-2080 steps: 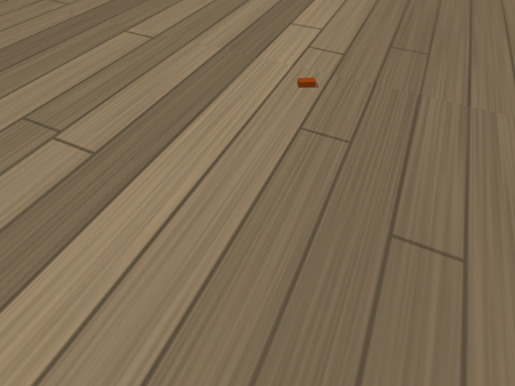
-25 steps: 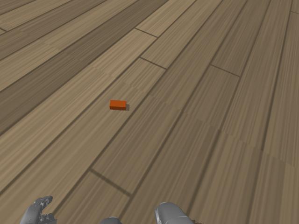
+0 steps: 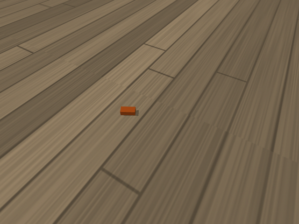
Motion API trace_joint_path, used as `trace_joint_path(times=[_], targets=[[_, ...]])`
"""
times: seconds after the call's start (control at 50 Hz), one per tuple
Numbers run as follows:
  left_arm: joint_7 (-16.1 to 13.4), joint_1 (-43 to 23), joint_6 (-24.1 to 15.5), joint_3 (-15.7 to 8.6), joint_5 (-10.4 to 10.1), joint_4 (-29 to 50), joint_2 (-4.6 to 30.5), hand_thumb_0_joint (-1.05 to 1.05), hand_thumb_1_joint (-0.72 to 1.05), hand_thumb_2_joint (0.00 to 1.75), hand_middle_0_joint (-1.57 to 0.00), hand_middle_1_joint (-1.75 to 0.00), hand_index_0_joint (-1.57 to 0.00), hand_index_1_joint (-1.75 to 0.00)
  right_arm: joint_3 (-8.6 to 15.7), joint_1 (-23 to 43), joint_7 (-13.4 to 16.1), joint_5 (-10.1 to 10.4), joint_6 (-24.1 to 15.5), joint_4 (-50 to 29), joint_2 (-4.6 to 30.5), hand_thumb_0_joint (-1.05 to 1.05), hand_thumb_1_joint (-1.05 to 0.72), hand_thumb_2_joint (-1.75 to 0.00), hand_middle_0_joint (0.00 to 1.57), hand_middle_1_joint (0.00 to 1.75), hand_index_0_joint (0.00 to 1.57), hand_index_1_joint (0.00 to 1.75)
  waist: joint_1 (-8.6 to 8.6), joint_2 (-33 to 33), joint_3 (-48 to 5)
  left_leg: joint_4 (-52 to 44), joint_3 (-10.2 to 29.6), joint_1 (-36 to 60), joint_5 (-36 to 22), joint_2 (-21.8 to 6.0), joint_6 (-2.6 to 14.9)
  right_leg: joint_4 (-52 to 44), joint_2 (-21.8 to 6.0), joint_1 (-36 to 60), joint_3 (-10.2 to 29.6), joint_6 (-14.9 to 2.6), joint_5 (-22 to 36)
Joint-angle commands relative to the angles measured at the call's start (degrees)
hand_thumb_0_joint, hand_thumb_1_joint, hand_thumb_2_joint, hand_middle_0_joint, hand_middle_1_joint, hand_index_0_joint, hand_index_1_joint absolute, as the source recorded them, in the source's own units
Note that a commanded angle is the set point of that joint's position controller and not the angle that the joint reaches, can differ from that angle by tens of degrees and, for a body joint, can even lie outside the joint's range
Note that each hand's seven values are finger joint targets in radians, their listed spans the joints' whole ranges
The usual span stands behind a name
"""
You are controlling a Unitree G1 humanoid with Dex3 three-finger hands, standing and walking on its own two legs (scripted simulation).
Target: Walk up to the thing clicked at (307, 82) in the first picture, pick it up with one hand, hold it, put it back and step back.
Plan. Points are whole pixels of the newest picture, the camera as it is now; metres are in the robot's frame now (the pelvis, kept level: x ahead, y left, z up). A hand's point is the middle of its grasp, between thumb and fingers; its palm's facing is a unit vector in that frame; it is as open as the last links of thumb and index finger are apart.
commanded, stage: step back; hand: left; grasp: from above
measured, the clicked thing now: (128, 110) +1.11 +0.23 -0.74
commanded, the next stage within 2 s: stand in 0.80 s
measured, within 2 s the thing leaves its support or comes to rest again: neither
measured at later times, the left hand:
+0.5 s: hand out of the picture +0.09 +0.25 -0.13, palm faces +0.07 -0.92 -0.39, open 7.4 cm
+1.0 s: hand out of the picture +0.14 +0.27 -0.13, palm faces +0.05 -0.93 -0.35, open 7.4 cm
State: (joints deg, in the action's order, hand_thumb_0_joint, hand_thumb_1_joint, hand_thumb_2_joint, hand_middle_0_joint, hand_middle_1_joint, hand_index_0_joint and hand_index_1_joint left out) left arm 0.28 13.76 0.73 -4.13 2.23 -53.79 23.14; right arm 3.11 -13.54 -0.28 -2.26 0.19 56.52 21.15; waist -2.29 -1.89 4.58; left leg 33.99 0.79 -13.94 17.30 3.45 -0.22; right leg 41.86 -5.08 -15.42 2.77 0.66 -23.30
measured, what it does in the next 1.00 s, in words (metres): steps on the spot: left foot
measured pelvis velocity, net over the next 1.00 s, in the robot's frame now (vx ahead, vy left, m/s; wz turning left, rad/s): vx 0.06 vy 0.01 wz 0.05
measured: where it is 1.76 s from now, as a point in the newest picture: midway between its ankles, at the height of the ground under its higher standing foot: outside the picture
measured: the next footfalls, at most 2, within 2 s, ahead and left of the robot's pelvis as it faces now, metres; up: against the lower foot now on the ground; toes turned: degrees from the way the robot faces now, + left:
left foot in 0.54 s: +0.11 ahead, +0.13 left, +0.00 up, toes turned +3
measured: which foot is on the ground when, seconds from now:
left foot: down 0.00-0.24, up 0.26-0.52, down 0.54-1.00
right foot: down 0.00-1.00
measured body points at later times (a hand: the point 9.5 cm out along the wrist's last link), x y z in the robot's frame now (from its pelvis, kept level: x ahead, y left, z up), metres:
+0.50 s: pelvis +0.04 -0.02 +0.01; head +0.05 -0.03 +0.46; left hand +0.09 +0.30 -0.11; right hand +0.11 -0.34 -0.12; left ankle +0.06 +0.13 -0.71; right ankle +0.04 -0.14 -0.72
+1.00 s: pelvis +0.06 +0.01 +0.02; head +0.07 +0.01 +0.47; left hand +0.14 +0.31 -0.11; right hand +0.21 -0.27 -0.10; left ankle +0.07 +0.13 -0.72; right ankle +0.05 -0.14 -0.72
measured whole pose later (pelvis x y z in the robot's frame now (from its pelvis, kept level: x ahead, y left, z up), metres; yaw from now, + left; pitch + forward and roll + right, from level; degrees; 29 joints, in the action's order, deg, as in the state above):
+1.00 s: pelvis +0.06 +0.01 +0.02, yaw +3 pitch -3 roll +0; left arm -0.2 4.2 -0.6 0.0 0.2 -62.5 20.4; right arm 0.4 -1.0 -0.1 -0.6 -1.2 61.4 18.9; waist -1.2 0.0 4.4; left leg 24.9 -0.6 -9.8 12.1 -0.3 -0.1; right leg 24.2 -2.9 -6.1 -1.0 2.2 -15.1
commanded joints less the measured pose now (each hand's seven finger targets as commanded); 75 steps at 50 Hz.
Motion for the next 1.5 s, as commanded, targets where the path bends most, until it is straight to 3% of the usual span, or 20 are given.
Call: trace_joint_path(times=[0.0, 0.06, 0.12, 0.18, 0.2, 0.22, 0.24, 0.26, 0.32, 0.44, 0.52, 0.54, 0.56, 0.58, 0.62, 0.66, 0.74, 1.02, 1.34, 1.48], targets=[[-0.9, -7.4, -1.8, -2.8, -0.8, 5.0, 12.3, 0.00, 0.90, 0.90, -0.20, -0.30, -0.20, -0.30, 5.8, -0.6, 0.5, 0.3, -3.4, -4.5, 21.9, 0.00, -0.90, -0.90, 0.20, 0.30, 0.20, 0.30, 4.21, 10.0, -2.3, -20.1, 35.4, 4.9, 15.4, -24.2, 16.15, 11.4, 1.8, -15.0, 0.2, -2.58, -10.3], [0.0, -3.9, -2.3, -2.7, -1.1, 3.8, 11.2, 0.00, 0.90, 0.90, -0.20, -0.30, -0.20, -0.30, 4.1, 2.9, 0.3, -0.2, -3.2, -5.4, 16.2, 0.00, -0.90, -0.90, 0.20, 0.30, 0.20, 0.30, 1.55, 9.0, 0.4, -18.0, 21.1, 3.5, 11.3, -16.9, 12.08, 7.3, 1.1, -13.5, -0.5, -2.99, -6.5], [0.4, -3.3, -2.8, -2.8, -1.3, 2.3, 9.6, 0.00, 0.90, 0.90, -0.20, -0.30, -0.20, -0.30, 3.8, 2.9, 0.1, 0.1, -2.9, -5.0, 15.7, 0.00, -0.90, -0.90, 0.20, 0.30, 0.20, 0.30, 2.21, 11.0, -1.4, -16.0, 16.6, -2.5, 5.8, -14.6, 10.09, -1.3, 3.9, -3.2, -4.9, -2.04, -0.9], [-0.6, 1.6, -3.5, -2.9, -0.8, -0.2, 9.2, 0.00, 0.90, 0.90, -0.20, -0.30, -0.20, -0.30, 2.0, 6.3, 0.0, 1.1, -1.3, -6.0, 11.0, 0.00, -0.90, -0.90, 0.20, 0.30, 0.20, 0.30, -1.54, 7.9, -4.7, -4.6, 8.1, -11.7, 5.0, -9.1, 5.59, -15.7, 6.6, 13.1, -6.3, -2.30, 8.3], [-1.0, 4.1, -3.7, -3.6, -0.3, -0.9, 11.4, 0.00, 0.90, 0.90, -0.20, -0.30, -0.20, -0.30, 0.9, 5.5, 0.3, 1.5, -1.2, -6.6, 7.8, 0.00, -0.90, -0.90, 0.20, 0.30, 0.20, 0.30, -2.90, 1.5, -5.5, 3.6, 6.2, -16.9, 7.4, -4.9, 3.57, -19.1, 1.0, 17.3, 3.0, -3.39, 3.2], [-1.4, 4.9, -4.0, -4.7, 0.4, -0.3, 15.9, 0.00, 0.90, 0.90, -0.20, -0.30, -0.20, -0.30, 0.1, 4.4, 0.8, 1.3, -1.1, -7.5, 5.5, 0.00, -0.90, -0.90, 0.20, 0.30, 0.20, 0.30, -3.03, -8.3, -4.9, 13.5, 5.9, -22.7, 13.5, 1.9, 1.10, -28.0, -11.3, 16.3, 22.2, -6.51, -7.8], [-1.4, -1.0, -3.9, -5.0, 0.5, 1.6, 18.0, 0.00, 0.90, 0.90, -0.20, -0.30, -0.20, -0.30, 1.3, 3.7, 1.4, 0.8, -0.6, -6.0, 9.5, 0.00, -0.90, -0.90, 0.20, 0.30, 0.20, 0.30, -1.66, -4.2, -3.4, 18.8, 7.2, -18.2, 15.2, -2.2, 0.60, -31.6, -18.4, 6.5, 27.5, -11.74, -20.0], [-1.2, -5.4, -3.8, -4.9, 0.2, 2.9, 18.1, 0.00, 0.90, 0.90, -0.20, -0.30, -0.20, -0.30, 2.4, 1.3, 1.4, 0.7, -0.6, -4.5, 12.3, 0.00, -0.90, -0.90, 0.20, 0.30, 0.20, 0.30, 0.05, -3.4, 0.1, 20.4, 7.2, -15.2, 14.6, -4.3, 0.43, -31.5, -19.3, -0.4, 28.7, -14.26, -23.6], [-1.2, -7.1, -4.7, -3.5, -0.3, 3.1, 13.6, 0.00, 0.90, 0.90, -0.20, -0.30, -0.20, -0.30, 1.9, -0.1, 0.8, 1.0, -0.7, -1.9, 11.4, 0.00, -0.90, -0.90, 0.20, 0.30, 0.20, 0.30, 1.31, -3.4, 1.5, 17.5, 8.3, -13.8, 7.5, -4.8, 0.62, -28.2, -10.7, 1.3, 14.6, -9.99, -7.4], [-1.1, -7.9, -4.6, -3.0, -0.7, 2.2, 13.5, 0.00, 0.90, 0.90, -0.20, -0.30, -0.20, -0.30, 1.6, 0.3, -0.1, 0.3, -1.1, -1.4, 9.8, 0.00, -0.90, -0.90, 0.20, 0.30, 0.20, 0.30, 1.35, -7.0, -1.5, 4.8, 0.6, -6.2, 6.1, -4.8, -0.07, -21.2, -9.3, 2.0, 4.5, -9.91, 14.2], [-1.1, -7.6, -3.4, -1.5, -1.7, 2.1, 10.7, 0.00, 0.90, 0.90, -0.20, -0.30, -0.20, -0.30, 2.3, -0.6, 0.7, 0.3, -2.1, 0.4, 10.2, 0.00, -0.90, -0.90, 0.20, 0.30, 0.20, 0.30, 2.85, -1.1, -6.3, -9.7, 0.1, 5.9, -12.7, -4.6, 1.46, -7.4, -5.8, 1.4, -0.8, -5.13, 30.0], [-1.1, -7.2, -3.2, -0.9, -2.1, 2.5, 8.8, 0.00, 0.90, 0.90, -0.20, -0.30, -0.20, -0.30, 2.8, -0.3, 1.0, -0.1, -2.4, 0.1, 12.8, 0.00, -0.90, -0.90, 0.20, 0.30, 0.20, 0.30, 2.39, 4.8, -8.8, -10.0, 8.6, 7.9, -21.1, -11.5, 3.79, -2.7, -2.4, -0.6, -3.0, -2.80, 25.8], [-1.1, -7.9, -2.7, -0.5, -3.0, 2.1, 7.8, 0.00, 0.90, 0.90, -0.20, -0.30, -0.20, -0.30, 2.8, 3.9, 1.1, 0.4, -2.4, -1.3, 15.2, 0.00, -0.90, -0.90, 0.20, 0.30, 0.20, 0.30, 1.31, 8.8, -8.1, -11.3, 16.2, 4.3, -18.5, -16.7, 8.45, -1.7, 3.1, -1.4, -5.4, -1.01, 11.7], [-1.4, -7.3, -2.3, -0.9, -2.9, 0.4, 9.1, 0.00, 0.90, 0.90, -0.20, -0.30, -0.20, -0.30, 2.9, 7.0, 0.9, 0.9, -2.2, -1.6, 16.6, 0.00, -0.90, -0.90, 0.20, 0.30, 0.20, 0.30, 0.92, 10.8, -7.2, -11.4, 17.4, -0.7, -14.0, -19.4, 12.10, -3.1, 3.4, 2.4, -5.0, -1.71, -0.2], [-1.3, -7.3, -2.7, -0.2, -2.4, -0.9, 9.0, 0.00, 0.90, 0.90, -0.20, -0.30, -0.20, -0.30, 1.9, 9.6, 0.7, 1.0, -1.6, -1.3, 13.8, 0.00, -0.90, -0.90, 0.20, 0.30, 0.20, 0.30, 0.07, 8.4, -7.3, -10.5, 11.6, -1.1, -16.1, -16.3, 9.09, -9.6, 2.7, 5.6, -4.0, -2.21, 3.3], [-1.4, -5.0, -3.4, -0.6, -2.1, -2.3, 10.3, 0.00, 0.90, 0.90, -0.20, -0.30, -0.20, -0.30, 1.1, 10.4, 0.9, 1.5, -1.7, -1.4, 11.8, 0.00, -0.90, -0.90, 0.20, 0.30, 0.20, 0.30, -0.41, 7.3, -9.5, -5.7, 6.6, 0.9, -23.8, -12.5, 4.68, -13.1, -0.3, 9.0, -2.0, -2.33, 19.1], [-1.7, -9.0, -3.3, -0.5, -2.2, -2.7, 11.5, 0.00, 0.90, 0.90, -0.20, -0.30, -0.20, -0.30, 1.0, 9.2, 1.1, 1.7, -1.5, 1.1, 11.1, 0.00, -0.90, -0.90, 0.20, 0.30, 0.20, 0.30, 1.93, 4.8, -12.0, -5.8, 4.3, 5.7, -27.6, -10.7, 2.78, -12.3, -2.7, 8.7, 0.2, -3.17, 27.8], [-0.8, -11.2, -2.9, 1.8, -2.0, -6.9, 8.8, 0.00, 0.90, 0.90, -0.20, -0.30, -0.20, -0.30, 0.1, 14.0, 0.5, 2.0, -2.4, 3.4, 10.5, 0.00, -0.90, -0.90, 0.20, 0.30, 0.20, 0.30, 1.98, 2.3, -8.5, -15.2, 4.0, 10.6, -24.5, -11.4, 1.45, -23.0, -2.4, 10.9, -0.2, -1.35, 24.1], [-0.3, -10.8, -2.5, 1.6, -1.4, -7.8, 9.9, 0.00, 0.90, 0.90, -0.20, -0.30, -0.20, -0.30, -0.1, 11.9, -0.3, 1.4, -1.7, 5.4, 10.8, 0.00, -0.90, -0.90, 0.20, 0.30, 0.20, 0.30, 2.21, 1.7, -1.4, -19.9, 4.8, 3.2, 1.2, -9.8, 0.40, -29.5, -2.3, 4.0, 2.0, -1.53, -0.1], [-0.2, -10.4, -2.7, 1.6, -1.6, -7.0, 9.9, 0.00, 0.90, 0.90, -0.20, -0.30, -0.20, -0.30, -0.3, 9.2, -0.2, 1.3, -1.9, 5.7, 10.7, 0.00, -0.90, -0.90, 0.20, 0.30, 0.20, 0.30, 2.64, 2.1, -4.5, -19.0, 4.9, 4.7, -3.0, -10.3, 0.74, -28.1, -2.4, 5.2, 2.3, -1.94, 4.9]])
